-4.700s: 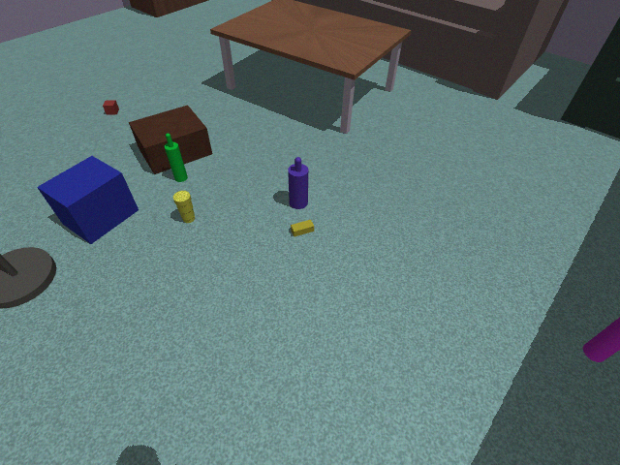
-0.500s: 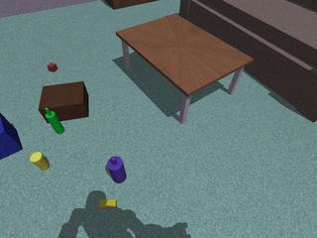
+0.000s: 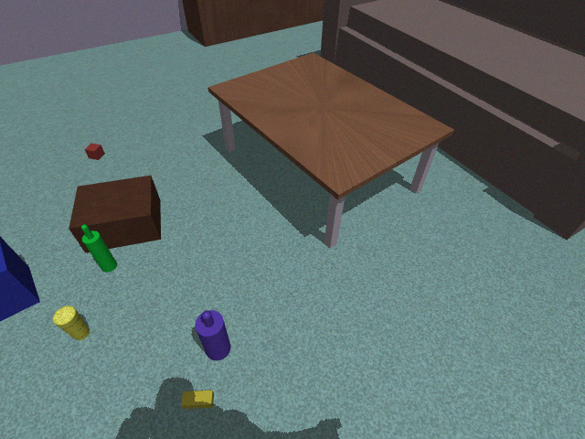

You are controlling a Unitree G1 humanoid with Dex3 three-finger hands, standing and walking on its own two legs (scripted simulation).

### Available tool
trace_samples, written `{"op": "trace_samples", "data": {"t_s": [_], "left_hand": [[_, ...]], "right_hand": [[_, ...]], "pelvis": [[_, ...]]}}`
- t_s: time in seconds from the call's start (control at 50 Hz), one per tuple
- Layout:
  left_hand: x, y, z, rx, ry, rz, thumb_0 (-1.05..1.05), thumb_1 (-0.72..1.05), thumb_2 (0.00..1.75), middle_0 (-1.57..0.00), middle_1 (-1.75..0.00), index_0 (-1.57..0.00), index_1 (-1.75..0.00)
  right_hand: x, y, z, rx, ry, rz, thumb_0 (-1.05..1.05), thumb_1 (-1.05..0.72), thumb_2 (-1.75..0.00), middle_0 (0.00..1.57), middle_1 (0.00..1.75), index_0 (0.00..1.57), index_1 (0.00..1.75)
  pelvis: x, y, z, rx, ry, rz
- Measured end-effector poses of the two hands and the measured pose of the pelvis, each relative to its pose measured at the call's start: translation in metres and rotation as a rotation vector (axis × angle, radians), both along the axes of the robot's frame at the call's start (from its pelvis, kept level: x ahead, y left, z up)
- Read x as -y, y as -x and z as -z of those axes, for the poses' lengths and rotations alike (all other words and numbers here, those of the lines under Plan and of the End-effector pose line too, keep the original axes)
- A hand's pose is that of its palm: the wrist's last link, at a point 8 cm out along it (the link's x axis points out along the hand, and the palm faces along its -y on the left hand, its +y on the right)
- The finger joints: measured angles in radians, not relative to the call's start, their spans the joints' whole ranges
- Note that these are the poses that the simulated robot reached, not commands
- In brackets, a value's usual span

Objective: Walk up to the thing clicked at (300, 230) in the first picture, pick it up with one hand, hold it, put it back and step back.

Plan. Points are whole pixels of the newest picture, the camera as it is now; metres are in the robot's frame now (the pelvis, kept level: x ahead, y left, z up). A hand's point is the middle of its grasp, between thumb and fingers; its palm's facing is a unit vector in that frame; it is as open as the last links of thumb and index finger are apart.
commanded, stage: walk up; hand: left
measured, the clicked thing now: (198, 399) +0.39 +0.31 -0.76
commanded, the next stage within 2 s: stand in 0.52 s
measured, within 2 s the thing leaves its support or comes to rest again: neither
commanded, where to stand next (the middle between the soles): +0.04 +0.02 m, yaw +0 degrees
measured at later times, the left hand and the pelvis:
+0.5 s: hand out of the picture +0.10 +0.25 -0.15, palm faces -0.04 -0.93 -0.36, open 7.4 cm; pelvis +0.01 +0.00 +0.00, yaw +0 degrees
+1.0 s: hand out of the picture +0.10 +0.24 -0.15, palm faces -0.02 -0.94 -0.33, open 7.4 cm; pelvis +0.01 -0.01 +0.01, yaw +1 degrees
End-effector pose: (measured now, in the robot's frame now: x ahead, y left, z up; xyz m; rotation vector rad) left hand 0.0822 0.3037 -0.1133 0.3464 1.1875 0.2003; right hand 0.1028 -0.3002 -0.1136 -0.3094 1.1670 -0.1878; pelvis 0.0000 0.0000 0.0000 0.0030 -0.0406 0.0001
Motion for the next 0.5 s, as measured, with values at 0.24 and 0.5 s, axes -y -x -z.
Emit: {"op": "trace_samples", "data": {"t_s": [0.24, 0.5], "left_hand": [[0.006, 0.006, 0.001, -0.037, 0.004, -0.007, 0.01, 0.9, 0.9, -0.2, -0.3, -0.21, -0.3], [0.008, -0.011, 0.001, -0.024, 0.01, 0.007, 0.01, 0.9, 0.9, -0.2, -0.3, -0.21, -0.3]], "right_hand": [[0.006, 0.032, 0.006, -0.081, -0.004, 0.042, 0.0, -0.9, -0.9, 0.2, 0.3, 0.2, 0.3], [0.002, 0.035, 0.008, -0.098, -0.009, 0.055, 0.0, -0.9, -0.9, 0.2, 0.3, 0.2, 0.3]], "pelvis": [[0.003, -0.003, -0.002, 0.0, 0.0, 0.003], [0.002, -0.01, -0.002, -0.01, 0.001, 0.007]]}}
